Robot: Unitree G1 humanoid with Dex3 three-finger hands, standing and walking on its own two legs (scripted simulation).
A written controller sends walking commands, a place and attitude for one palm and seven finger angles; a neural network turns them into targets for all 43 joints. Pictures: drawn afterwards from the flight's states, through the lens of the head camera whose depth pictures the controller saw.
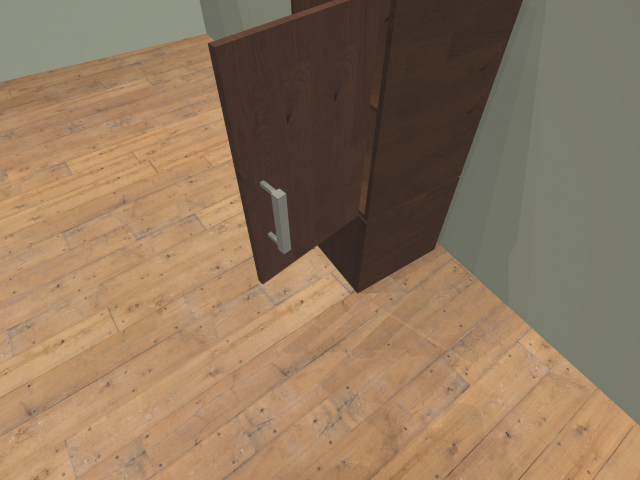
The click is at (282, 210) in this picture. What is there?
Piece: cupboard door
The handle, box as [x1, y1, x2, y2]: [260, 180, 290, 253]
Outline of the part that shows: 263,180 260,182 260,185 271,194 276,228 276,234 275,235 269,232 268,236 278,245 278,248 284,253 290,249 285,193 280,189 274,189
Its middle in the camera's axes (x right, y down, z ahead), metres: -0.10 -0.04 +0.81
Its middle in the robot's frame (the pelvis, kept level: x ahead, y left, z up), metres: +0.62 +0.13 -0.12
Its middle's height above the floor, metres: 0.66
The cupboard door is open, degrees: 100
